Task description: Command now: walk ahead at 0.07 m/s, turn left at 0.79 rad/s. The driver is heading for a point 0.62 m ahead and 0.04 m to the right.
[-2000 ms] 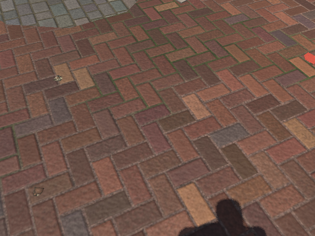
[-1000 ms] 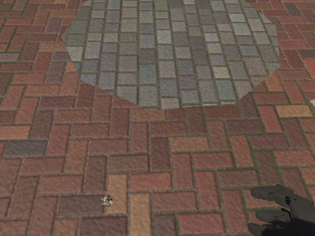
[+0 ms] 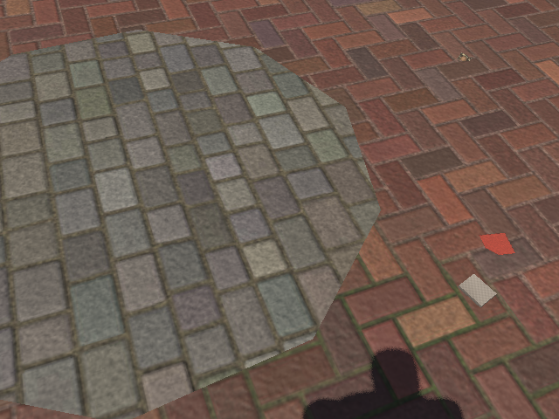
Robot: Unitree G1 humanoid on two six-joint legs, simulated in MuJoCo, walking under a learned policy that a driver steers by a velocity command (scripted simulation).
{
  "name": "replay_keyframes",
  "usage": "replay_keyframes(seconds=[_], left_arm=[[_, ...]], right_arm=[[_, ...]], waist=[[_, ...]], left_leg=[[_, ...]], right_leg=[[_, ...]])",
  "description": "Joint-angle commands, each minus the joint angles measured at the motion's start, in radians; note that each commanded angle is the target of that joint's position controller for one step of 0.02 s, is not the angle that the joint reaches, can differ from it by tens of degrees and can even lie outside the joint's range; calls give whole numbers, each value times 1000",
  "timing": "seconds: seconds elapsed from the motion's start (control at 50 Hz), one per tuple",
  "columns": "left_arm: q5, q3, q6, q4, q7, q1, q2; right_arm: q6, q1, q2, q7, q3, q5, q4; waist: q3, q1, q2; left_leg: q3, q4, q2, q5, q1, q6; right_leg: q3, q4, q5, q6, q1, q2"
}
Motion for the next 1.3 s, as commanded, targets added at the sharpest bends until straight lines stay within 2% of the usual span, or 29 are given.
replay_keyframes(seconds=[0.02, 0.06, 0.1, 0.18, 0.3, 0.38, 0.46, 0.52, 0.54, 0.56, 0.58, 0.6, 0.62, 0.64, 0.68, 0.7, 0.8, 0.86, 0.94, 0.98, 1.0, 1.02, 1.04, 1.06, 1.08, 1.12, 1.18, 1.24, 1.3], left_arm=[[-1, 6, 14, -113, 3, -8, 62], [-6, 12, 1, -112, 2, -39, 81], [12, 16, 11, -101, 0, -20, 96], [-3, 10, 28, -90, -1, 10, 80], [-13, -3, 42, -45, -6, 18, 54], [-25, 13, 40, -42, -21, 17, 111], [-30, 12, 26, -38, -28, 66, 91], [-31, 11, 16, -32, -32, 126, 73], [-15, 24, 9, -41, -30, 133, 125], [-6, 43, -2, -68, -30, 142, 223], [-7, 72, 1, -50, -27, 194, 295], [-14, 72, 4, -47, -24, 198, 257], [-26, 67, 11, -56, -19, 141, 218], [-24, 64, 22, -63, -21, 112, 193], [-24, 61, 22, -70, -30, 134, 172], [-23, 62, 18, -67, -36, 156, 175], [-18, 76, -20, -47, -36, 225, 210], [-16, 65, -41, -43, -38, 233, 190], [-12, 59, -68, -43, -43, 216, 210], [-13, 55, -77, -36, -37, 190, 219], [-11, 49, -83, -28, -33, 183, 217], [-3, 38, -89, -23, -28, 171, 194], [-16, 19, -99, -64, -29, 132, 153], [-1, 8, -105, -105, -25, 78, 119], [26, 5, -107, -117, -24, 3, 144], [43, -2, -121, -118, -42, -15, 150], [58, -17, -102, -137, -58, -46, 132], [40, -31, -85, -194, -67, -177, 123], [22, -54, -89, -239, -79, -296, 85]], right_arm=[[2, 180, -259, -22, -84, 19, -43], [21, 43, -192, -30, -64, 24, -65], [24, 9, -163, -26, -57, 29, -87], [14, 32, -197, -23, -68, 20, -83], [2, 1, -87, -34, -5, -10, -63], [4, -5, -171, -45, -20, -16, -40], [3, -32, -167, -61, -22, 0, -31], [6, -82, -171, -68, -28, 12, -29], [5, -91, -159, -68, -29, 12, -39], [11, -71, -118, -67, -22, -6, -68], [12, -176, -104, -75, -10, -3, -114], [13, -159, -119, -72, -11, -5, -102], [11, -147, -124, -67, -14, 4, -84], [3, -126, -136, -53, -17, -1, -71], [-3, -151, -150, -18, -18, -23, -67], [-7, -180, -147, -8, -17, -21, -74], [-43, -275, -134, -3, -4, -12, -92], [-57, -290, -130, 2, 7, -9, -90], [-64, -310, -154, 2, 7, 5, -112], [-67, -231, -168, 0, 1, 4, -101], [-70, -143, -183, -5, -8, 1, -76], [-77, 42, -217, -14, -25, -1, -19], [-83, 248, -309, -21, -52, -10, 15], [-84, 280, -338, -8, -61, -10, 40], [-83, 201, -258, 8, -40, 5, 32], [-87, 170, -231, 12, -38, 5, 24], [-100, 181, -198, -4, -26, 19, 54], [-108, 213, -205, -10, -32, 24, 64], [-110, 227, -213, -11, -44, 25, 74]], waist=[[-147, -50, 164], [-73, 6, 105], [-110, 13, 106], [-155, 5, 87], [-136, -18, 131], [-61, -26, 145], [-76, -2, 105], [-83, 46, 94], [-63, 46, 7], [-62, 15, -157], [10, 69, -243], [-1, 48, -110], [2, 21, -53], [-39, 8, -24], [-53, 47, -77], [-36, 63, -84], [-9, 107, -88], [-15, 128, -120], [25, 130, -118], [30, 79, -95], [1, 27, -65], [-85, -60, 1], [-218, -156, 188], [-171, -130, 308], [-56, -91, 155], [-39, -58, 66], [33, -16, 101], [87, -33, 87], [89, -65, 104]], left_leg=[[-578, -315, 342, 528, 354, 295], [-447, -332, 219, 386, 274, 201], [-406, -322, 168, 441, 265, 164], [-406, -317, 155, 418, 305, 143], [-327, -398, 158, 189, 206, 112], [-329, -379, 207, 140, 196, 138], [-309, -298, 258, 370, 273, 154], [-209, -186, 216, 388, 235, 86], [-146, -61, 148, 253, 139, 25], [-27, 145, 3, -140, -76, -54], [-61, 275, -104, -360, -219, -77], [-121, 388, -54, -310, -230, -89], [-133, 412, -35, -220, -232, -96], [-135, 376, -13, -153, -222, -103], [-118, 345, -4, -81, -255, -116], [-112, 313, -6, -65, -277, -126], [-107, 98, -9, -6, -291, -161], [-61, -16, 9, 34, -205, -147], [-24, -106, 33, 49, -84, -70], [-1, -161, 20, 43, 52, -18], [9, -188, -18, 18, 184, 7], [-25, -185, -29, -30, 411, 41], [-371, -284, 156, -333, 667, 137], [-800, -448, 307, -601, 732, 192], [-849, -437, 311, -543, 639, 195], [-660, -433, 247, -378, 525, 200], [-558, -514, 152, -256, 376, 194], [-514, -567, 123, -97, 287, 215], [-457, -562, 76, 125, 206, 182]], right_leg=[[224, 404, -124, 41, -350, 57], [245, 313, 50, 38, -342, 18], [233, 303, 107, 46, -290, 33], [237, 231, 139, 56, -281, 39], [220, 24, 158, 30, -75, 8], [203, -42, 81, -7, -39, 61], [177, -99, 36, -33, -20, 66], [191, -361, 201, -69, 102, 82], [370, -482, 268, -109, 145, -1], [705, -520, 579, -171, 246, -250], [842, -523, 854, -311, 193, -312], [761, -509, 823, -325, 217, -262], [669, -494, 760, -285, 217, -188], [630, -525, 470, -239, 231, -117], [678, -616, -25, -236, 266, -68], [708, -642, -103, -241, 272, -69], [732, -614, -7, -251, 303, -53], [694, -607, 51, -238, 265, -60], [677, -651, 68, -227, 201, -119], [616, -645, 177, -208, 162, -137], [553, -562, 383, -192, 136, -120], [454, -340, 636, -169, 67, -72], [312, 29, 641, -107, -134, 26], [227, 255, 114, -61, -429, 138], [298, 358, 149, -69, -536, 97], [293, 359, 233, -52, -513, 23], [262, 243, 239, -2, -465, -12], [208, 96, 299, 43, -472, -8], [174, -117, 451, 52, -326, 29]])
